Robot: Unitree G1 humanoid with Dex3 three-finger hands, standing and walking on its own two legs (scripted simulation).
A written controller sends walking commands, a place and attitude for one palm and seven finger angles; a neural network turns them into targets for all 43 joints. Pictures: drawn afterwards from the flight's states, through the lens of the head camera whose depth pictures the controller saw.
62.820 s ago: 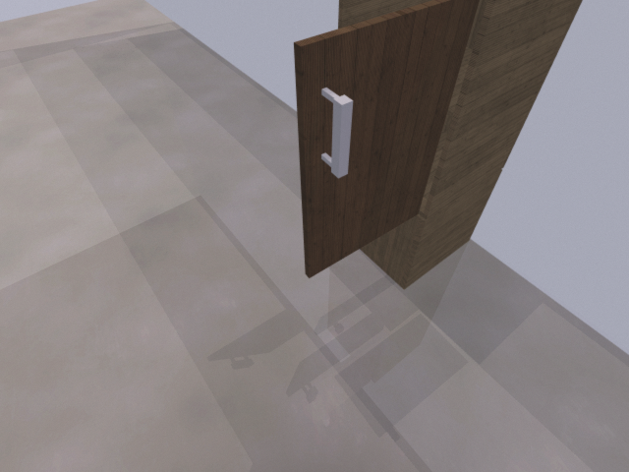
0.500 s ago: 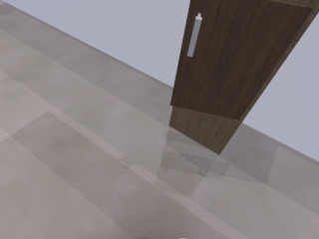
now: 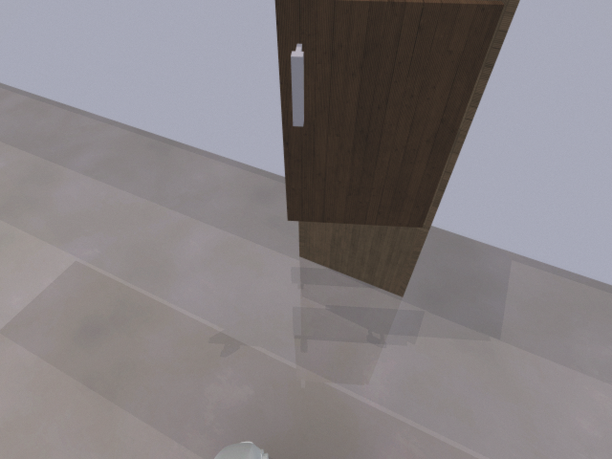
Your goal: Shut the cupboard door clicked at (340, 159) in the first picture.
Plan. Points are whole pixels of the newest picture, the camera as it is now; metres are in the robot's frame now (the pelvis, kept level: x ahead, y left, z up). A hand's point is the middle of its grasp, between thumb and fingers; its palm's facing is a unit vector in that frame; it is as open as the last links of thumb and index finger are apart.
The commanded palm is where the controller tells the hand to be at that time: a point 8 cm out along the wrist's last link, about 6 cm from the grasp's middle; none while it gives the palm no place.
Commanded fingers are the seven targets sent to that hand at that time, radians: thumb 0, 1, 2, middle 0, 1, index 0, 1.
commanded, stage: take the last steps up to it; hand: left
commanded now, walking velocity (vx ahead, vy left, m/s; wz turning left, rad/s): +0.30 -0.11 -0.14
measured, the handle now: (298, 86) +0.77 +0.05 +0.09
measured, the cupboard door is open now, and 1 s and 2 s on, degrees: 22 22 22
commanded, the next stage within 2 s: come to a stop and stand still in 0.68 s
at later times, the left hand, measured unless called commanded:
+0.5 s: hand (217, 380) +0.27 +0.17 -0.17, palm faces -0.11 -0.97 -0.20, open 7.4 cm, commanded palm none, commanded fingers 0.00 0.90 0.90 -0.20 -0.30 -0.20 -0.30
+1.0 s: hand (287, 337) +0.36 +0.06 -0.18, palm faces -0.04 -0.98 -0.18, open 7.3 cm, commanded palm none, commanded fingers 0.00 0.90 0.90 -0.20 -0.30 -0.20 -0.30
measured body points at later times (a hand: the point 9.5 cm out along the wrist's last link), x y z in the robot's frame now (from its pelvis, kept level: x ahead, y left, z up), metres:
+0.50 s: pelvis +0.17 -0.02 +0.00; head +0.21 -0.02 +0.45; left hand +0.28 +0.22 -0.15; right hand +0.09 -0.24 -0.15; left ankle +0.11 +0.12 -0.74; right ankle +0.25 -0.19 -0.69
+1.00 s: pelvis +0.33 -0.11 -0.01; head +0.34 -0.11 +0.44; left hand +0.36 +0.11 -0.17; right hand +0.39 -0.35 -0.15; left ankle +0.38 -0.01 -0.74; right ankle +0.30 -0.19 -0.74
